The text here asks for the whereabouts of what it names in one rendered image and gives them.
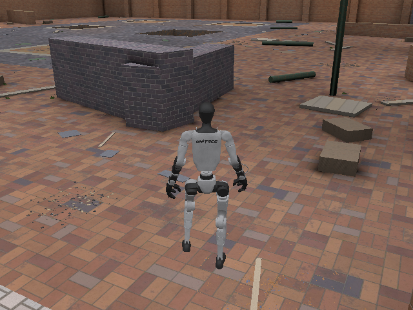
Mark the robot right thigh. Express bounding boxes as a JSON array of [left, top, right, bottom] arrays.
[[216, 180, 229, 229]]

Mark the right robot forearm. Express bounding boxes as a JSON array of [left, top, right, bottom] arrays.
[[233, 155, 246, 180]]

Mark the robot right upper arm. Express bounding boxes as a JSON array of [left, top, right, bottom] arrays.
[[220, 130, 239, 165]]

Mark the robot head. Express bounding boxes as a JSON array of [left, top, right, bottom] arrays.
[[196, 102, 217, 133]]

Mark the robot left hand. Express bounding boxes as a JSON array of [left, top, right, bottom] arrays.
[[166, 183, 181, 199]]

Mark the left robot forearm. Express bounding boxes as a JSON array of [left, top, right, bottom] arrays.
[[168, 156, 182, 185]]

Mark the robot right hand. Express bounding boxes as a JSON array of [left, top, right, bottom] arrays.
[[233, 178, 248, 192]]

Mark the robot left upper arm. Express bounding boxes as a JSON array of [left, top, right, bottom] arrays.
[[176, 130, 193, 167]]

